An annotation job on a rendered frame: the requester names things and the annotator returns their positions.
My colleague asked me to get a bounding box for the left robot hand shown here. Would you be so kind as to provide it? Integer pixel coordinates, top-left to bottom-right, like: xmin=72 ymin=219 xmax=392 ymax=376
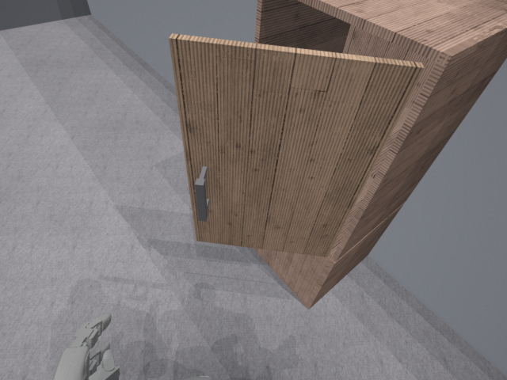
xmin=52 ymin=313 xmax=120 ymax=380

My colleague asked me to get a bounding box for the handle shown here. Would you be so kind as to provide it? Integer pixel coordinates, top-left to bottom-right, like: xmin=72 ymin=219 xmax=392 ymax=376
xmin=195 ymin=166 xmax=209 ymax=222

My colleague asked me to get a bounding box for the cupboard door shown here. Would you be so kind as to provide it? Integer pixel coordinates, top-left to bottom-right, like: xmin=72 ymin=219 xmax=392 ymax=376
xmin=169 ymin=33 xmax=425 ymax=257

